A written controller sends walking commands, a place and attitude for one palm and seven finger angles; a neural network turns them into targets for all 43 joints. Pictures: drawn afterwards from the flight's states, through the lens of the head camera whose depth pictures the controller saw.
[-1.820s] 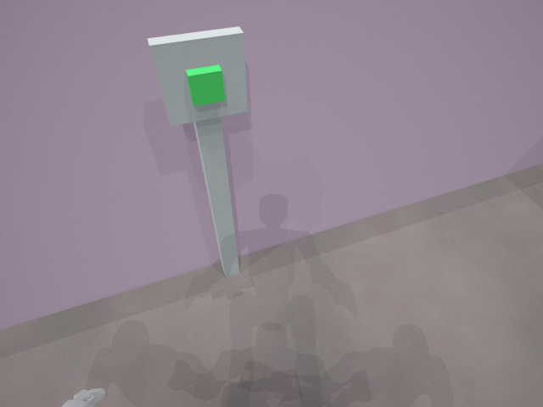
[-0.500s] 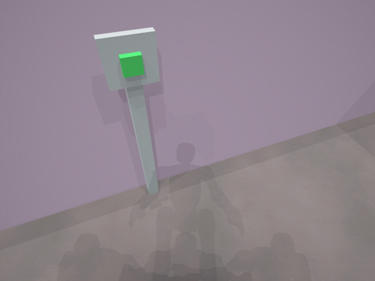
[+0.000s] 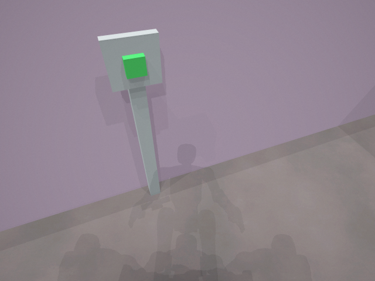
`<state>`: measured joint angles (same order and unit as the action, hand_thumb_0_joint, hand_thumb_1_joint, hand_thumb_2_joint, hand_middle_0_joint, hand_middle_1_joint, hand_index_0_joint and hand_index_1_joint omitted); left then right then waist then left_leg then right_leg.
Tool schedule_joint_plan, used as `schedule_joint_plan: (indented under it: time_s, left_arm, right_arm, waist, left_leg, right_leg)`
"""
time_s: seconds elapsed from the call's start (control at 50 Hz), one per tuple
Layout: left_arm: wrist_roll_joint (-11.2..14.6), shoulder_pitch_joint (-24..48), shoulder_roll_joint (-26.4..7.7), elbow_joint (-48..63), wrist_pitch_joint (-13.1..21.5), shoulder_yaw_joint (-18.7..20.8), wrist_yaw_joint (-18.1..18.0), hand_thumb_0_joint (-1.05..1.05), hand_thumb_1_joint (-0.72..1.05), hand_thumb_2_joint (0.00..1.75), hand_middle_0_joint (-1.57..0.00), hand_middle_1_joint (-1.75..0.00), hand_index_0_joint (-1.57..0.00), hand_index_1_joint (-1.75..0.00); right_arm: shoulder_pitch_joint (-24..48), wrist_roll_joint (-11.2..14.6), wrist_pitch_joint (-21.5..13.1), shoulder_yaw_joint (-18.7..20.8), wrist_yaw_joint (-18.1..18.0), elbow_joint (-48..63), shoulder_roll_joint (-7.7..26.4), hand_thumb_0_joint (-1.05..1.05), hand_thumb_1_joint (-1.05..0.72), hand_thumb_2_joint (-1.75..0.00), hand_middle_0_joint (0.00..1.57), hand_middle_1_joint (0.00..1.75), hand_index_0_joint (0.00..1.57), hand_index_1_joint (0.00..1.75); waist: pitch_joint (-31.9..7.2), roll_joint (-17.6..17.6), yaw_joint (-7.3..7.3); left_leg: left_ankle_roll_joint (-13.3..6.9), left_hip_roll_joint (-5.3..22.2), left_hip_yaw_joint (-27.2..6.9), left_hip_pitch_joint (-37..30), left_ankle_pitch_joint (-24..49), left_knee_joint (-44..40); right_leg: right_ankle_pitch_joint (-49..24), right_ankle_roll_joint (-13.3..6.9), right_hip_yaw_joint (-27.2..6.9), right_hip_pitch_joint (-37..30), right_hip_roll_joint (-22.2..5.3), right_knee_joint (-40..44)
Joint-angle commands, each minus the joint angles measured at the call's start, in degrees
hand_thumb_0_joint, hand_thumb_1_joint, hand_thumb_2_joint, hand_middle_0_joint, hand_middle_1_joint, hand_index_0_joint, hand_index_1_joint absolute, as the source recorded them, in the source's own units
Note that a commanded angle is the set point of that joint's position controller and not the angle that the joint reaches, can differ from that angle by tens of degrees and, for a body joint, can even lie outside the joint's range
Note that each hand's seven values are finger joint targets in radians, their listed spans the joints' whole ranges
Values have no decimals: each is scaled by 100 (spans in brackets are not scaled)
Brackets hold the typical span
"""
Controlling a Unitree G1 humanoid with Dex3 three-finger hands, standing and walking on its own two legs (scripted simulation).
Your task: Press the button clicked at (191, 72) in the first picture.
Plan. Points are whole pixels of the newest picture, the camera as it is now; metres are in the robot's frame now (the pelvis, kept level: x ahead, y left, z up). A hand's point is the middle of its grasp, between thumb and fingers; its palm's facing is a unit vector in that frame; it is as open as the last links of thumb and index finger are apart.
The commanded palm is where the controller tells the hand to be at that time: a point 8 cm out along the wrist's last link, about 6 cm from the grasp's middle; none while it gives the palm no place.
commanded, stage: turn to face it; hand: left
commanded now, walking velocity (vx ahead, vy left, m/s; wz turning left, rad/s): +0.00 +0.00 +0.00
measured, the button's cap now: (134, 65) +0.69 +0.21 +0.11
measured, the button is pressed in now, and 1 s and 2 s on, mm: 0 0 0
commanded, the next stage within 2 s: take the last steps up to it in 0.84 s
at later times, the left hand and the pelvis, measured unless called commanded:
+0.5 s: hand out of the picture -0.01 +0.25 -0.20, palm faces +0.20 -0.95 -0.22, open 7.4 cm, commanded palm none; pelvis -0.03 +0.04 -0.02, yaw +11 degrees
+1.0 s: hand out of the picture -0.06 +0.20 -0.17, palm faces +0.37 -0.89 -0.25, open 7.4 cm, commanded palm none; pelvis -0.04 +0.00 -0.01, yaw +19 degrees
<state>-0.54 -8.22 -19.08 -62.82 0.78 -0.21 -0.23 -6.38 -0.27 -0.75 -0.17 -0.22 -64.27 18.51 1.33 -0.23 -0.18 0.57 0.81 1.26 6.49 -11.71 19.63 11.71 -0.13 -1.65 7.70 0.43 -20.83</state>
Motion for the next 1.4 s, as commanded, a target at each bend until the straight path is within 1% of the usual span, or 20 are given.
schedule_joint_plan:
  time_s: [0.0,0.14,0.26,0.34,0.38,0.4,0.46,0.66,0.82,0.84,0.88,0.92,0.98,1.08,1.16,1.18,1.22,1.24,1.28,1.38]
  left_arm:
    - [-15,190,-1143,378,102,215,-62,0,90,90,-20,-30,-20,-30]
    - [-4,-250,-652,530,-139,225,-156,0,90,90,-20,-30,-20,-30]
    - [-111,-305,-894,999,-168,430,-230,0,90,90,-20,-30,-20,-30]
    - [-41,-191,-723,1159,-181,454,-188,0,90,90,-20,-30,-20,-30]
    - [-4,-117,-65,1483,-264,355,-144,0,90,90,-20,-30,-20,-30]
    - [-55,54,-164,1402,-331,383,-197,0,90,90,-20,-30,-20,-30]
    - [-67,-235,-20,1102,-307,444,-92,0,90,90,-20,-30,-20,-30]
    - [-46,-339,310,992,-286,417,-140,0,90,90,-20,-30,-20,-30]
    - [-12,-1081,428,810,-168,368,-219,0,90,90,-20,-30,-20,-30]
    - [-37,-1185,280,783,-127,386,-240,0,90,90,-20,-30,-20,-30]
    - [-124,-1086,-469,960,-78,515,-265,0,90,90,-20,-30,-20,-30]
    - [-80,-802,-208,1007,-17,470,-265,0,90,90,-20,-30,-20,-30]
    - [-85,-743,194,904,80,341,-185,0,90,90,-20,-30,-20,-30]
    - [-159,-1572,108,434,125,375,-104,0,90,90,-20,-30,-20,-30]
    - [-74,-1578,151,195,72,397,-32,0,90,90,-20,-30,-20,-30]
    - [-53,-1540,364,209,55,366,-12,0,90,90,-20,-30,-20,-30]
    - [-116,-1075,611,558,56,331,78,0,90,90,-20,-30,-20,-30]
    - [-184,-719,436,602,-28,392,81,0,90,90,-20,-30,-20,-30]
    - [-177,-668,484,512,-34,441,191,0,90,90,-20,-30,-20,-30]
    - [-144,-1001,769,326,-148,439,272,0,90,90,-20,-30,-20,-30]
  right_arm:
    - [204,-25,-129,210,-78,322,1190,0,-90,-90,20,30,20,30]
    - [-101,-43,119,161,-26,516,543,0,-90,-90,20,30,20,30]
    - [-314,-26,285,368,-3,948,341,0,-90,-90,20,30,20,30]
    - [-1014,-32,197,377,47,885,139,0,-90,-90,20,30,20,30]
    - [-1320,-119,145,565,32,1002,961,0,-90,-90,20,30,20,30]
    - [-1371,-99,135,560,-33,919,814,0,-90,-90,20,30,20,30]
    - [-714,-67,86,447,-108,1036,366,0,-90,-90,20,30,20,30]
    - [-1118,-87,109,517,-149,879,201,0,-90,-90,20,30,20,30]
    - [-802,-72,172,551,-75,926,142,0,-90,-90,20,30,20,30]
    - [-793,-34,169,529,-48,940,-1,0,-90,-90,20,30,20,30]
    - [-749,-30,184,475,-8,1169,-407,0,-90,-90,20,30,20,30]
    - [-539,-98,305,562,-6,1095,-199,0,-90,-90,20,30,20,30]
    - [-1002,-126,265,507,55,806,-400,0,-90,-90,20,30,20,30]
    - [-350,-153,97,434,84,935,-530,0,-90,-90,20,30,20,30]
    - [-1046,-132,-73,356,-19,581,-634,0,-90,-90,20,30,20,30]
    - [-1474,-125,-135,382,-79,414,-402,0,-90,-90,20,30,20,30]
    - [-2440,-194,-152,608,-168,197,521,0,-90,-90,20,30,20,30]
    - [-2428,-195,-167,565,-231,109,386,0,-90,-90,20,30,20,30]
    - [-1960,-162,-230,446,-266,197,-1,0,-90,-90,20,30,20,30]
    - [-1915,-117,-361,362,-298,169,-245,0,-90,-90,20,30,20,30]
  waist:
    - [-329,5,26]
    - [-216,-58,-57]
    - [-108,-1029,-64]
    - [-396,-539,273]
    - [-143,1866,358]
    - [-183,1297,416]
    - [-34,445,46]
    - [-286,747,237]
    - [-306,592,-74]
    - [-265,319,-105]
    - [66,-1424,-130]
    - [261,-1085,-30]
    - [283,-793,167]
    - [672,-858,-217]
    - [352,-684,74]
    - [227,-72,257]
    - [220,1551,652]
    - [550,1469,680]
    - [956,775,408]
    - [687,754,84]
  left_leg:
    - [-181,646,-548,-183,976,-277]
    - [-110,460,-611,708,1163,501]
    - [47,38,-107,1521,-1795,2957]
    - [38,87,138,208,-3,855]
    - [-1071,2056,-2671,124,1750,-465]
    - [-1175,1985,-2729,495,932,-617]
    - [-1032,1400,-1948,739,13,-640]
    - [-1138,1191,-1971,62,679,-471]
    - [-791,808,-1889,992,376,-102]
    - [-543,524,-1666,1405,19,189]
    - [18,-495,-370,2470,-1515,2129]
    - [14,-248,-530,2277,-1550,3622]
    - [50,2,-200,2163,-811,3999]
    - [6,258,299,2007,-1309,2485]
    - [-38,106,691,235,-521,652]
    - [-110,464,254,-572,-649,215]
    - [-968,2570,-2470,-1131,-1671,-985]
    - [-1033,2660,-2467,-688,-1645,-1158]
    - [-992,2392,-1777,-95,-1254,-1197]
    - [-744,1786,-248,-45,444,-981]
  right_leg:
    - [-1092,-148,-509,23,-697,304]
    - [-1092,-34,-241,-7,-960,-256]
    - [-2005,-1130,-770,213,-2265,32]
    - [-1831,-407,287,714,-1728,-1259]
    - [2405,365,795,2284,-392,-3440]
    - [2256,229,142,2166,-478,-4090]
    - [1109,248,50,2184,-592,-4449]
    - [1352,343,204,1917,-353,-3060]
    - [361,190,341,156,-169,-579]
    - [96,119,136,-324,-417,81]
    - [256,-783,-1833,-142,-2438,893]
    - [-743,-1019,-1481,610,-2152,719]
    - [333,-757,-552,478,-1441,844]
    - [1374,-1006,-873,369,-1497,1034]
    - [1104,-694,-381,888,-958,241]
    - [1172,-504,-177,1457,-740,-415]
    - [1998,-109,706,3058,-85,-2947]
    - [1822,-114,284,3274,-329,-3816]
    - [1081,-72,87,3272,-654,-4239]
    - [76,137,317,3050,-704,-4090]
